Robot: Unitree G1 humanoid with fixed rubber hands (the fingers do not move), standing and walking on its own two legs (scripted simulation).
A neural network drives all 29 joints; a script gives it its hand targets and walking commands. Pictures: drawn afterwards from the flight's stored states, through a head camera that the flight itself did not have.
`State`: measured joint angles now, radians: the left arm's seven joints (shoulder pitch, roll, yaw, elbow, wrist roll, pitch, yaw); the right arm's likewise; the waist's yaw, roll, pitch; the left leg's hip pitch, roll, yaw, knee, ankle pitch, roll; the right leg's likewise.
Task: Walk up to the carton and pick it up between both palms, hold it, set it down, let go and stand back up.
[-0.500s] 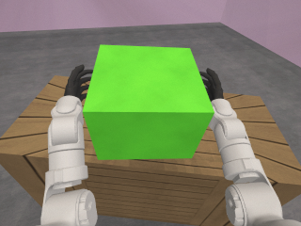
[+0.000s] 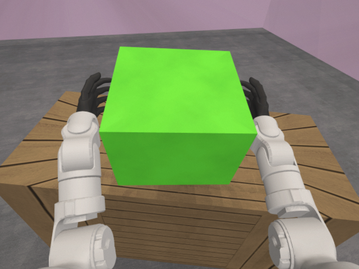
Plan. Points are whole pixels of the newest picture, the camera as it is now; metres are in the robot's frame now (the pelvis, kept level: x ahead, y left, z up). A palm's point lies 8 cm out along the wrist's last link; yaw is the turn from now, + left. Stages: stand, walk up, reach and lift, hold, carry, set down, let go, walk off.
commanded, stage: set down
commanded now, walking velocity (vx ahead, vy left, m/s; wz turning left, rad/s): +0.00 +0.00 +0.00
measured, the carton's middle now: (175, 116) +0.41 +0.00 +0.15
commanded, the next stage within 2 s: none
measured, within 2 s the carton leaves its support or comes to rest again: neither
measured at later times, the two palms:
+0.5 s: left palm (98, 116) +0.39 +0.18 +0.16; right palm (251, 124) +0.38 -0.18 +0.16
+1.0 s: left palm (102, 119) +0.41 +0.17 +0.14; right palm (249, 131) +0.38 -0.18 +0.13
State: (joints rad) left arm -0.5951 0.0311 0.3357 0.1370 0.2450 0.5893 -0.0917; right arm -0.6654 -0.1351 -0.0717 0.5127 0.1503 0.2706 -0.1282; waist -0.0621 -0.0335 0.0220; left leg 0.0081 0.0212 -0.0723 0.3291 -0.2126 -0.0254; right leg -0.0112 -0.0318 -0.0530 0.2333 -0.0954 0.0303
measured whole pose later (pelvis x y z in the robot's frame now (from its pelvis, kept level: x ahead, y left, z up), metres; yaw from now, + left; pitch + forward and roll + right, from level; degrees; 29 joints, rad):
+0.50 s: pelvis +0.02 +0.00 +0.00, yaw +1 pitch -7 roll -2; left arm -0.54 0.03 0.27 0.24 0.23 0.34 -0.07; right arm -0.55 -0.10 -0.13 0.57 0.05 -0.02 -0.12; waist -0.07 -0.05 0.08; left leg 0.03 0.02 -0.09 0.34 -0.25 -0.02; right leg 0.03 -0.03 -0.07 0.21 -0.12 0.04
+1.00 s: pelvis +0.02 +0.01 +0.00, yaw +1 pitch -6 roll -1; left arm -0.62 0.04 0.29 0.44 0.25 0.28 -0.08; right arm -0.57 -0.06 -0.22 0.68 -0.03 -0.05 -0.10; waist -0.06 -0.06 0.06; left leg 0.01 0.01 -0.08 0.33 -0.24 -0.01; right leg 0.00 -0.05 -0.06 0.21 -0.12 0.05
